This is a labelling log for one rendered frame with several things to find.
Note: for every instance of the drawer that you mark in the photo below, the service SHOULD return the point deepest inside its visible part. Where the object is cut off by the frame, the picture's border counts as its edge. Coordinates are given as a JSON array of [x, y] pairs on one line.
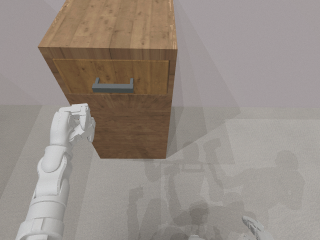
[[79, 75]]

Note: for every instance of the robot left forearm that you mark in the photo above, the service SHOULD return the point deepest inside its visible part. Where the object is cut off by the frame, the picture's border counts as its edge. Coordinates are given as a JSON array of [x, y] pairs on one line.
[[44, 220]]

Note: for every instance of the right robot hand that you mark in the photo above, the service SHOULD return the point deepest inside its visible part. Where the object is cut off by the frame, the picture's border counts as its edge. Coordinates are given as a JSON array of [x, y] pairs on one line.
[[256, 228]]

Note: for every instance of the cabinet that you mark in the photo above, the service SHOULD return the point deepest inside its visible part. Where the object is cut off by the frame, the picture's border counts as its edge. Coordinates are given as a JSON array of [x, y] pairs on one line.
[[128, 126]]

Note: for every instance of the handle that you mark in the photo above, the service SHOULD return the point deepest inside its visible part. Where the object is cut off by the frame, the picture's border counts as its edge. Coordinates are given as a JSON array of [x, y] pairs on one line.
[[112, 88]]

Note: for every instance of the left robot hand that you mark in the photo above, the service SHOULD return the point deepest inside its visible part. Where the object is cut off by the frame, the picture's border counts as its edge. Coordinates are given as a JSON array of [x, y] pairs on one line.
[[66, 131]]

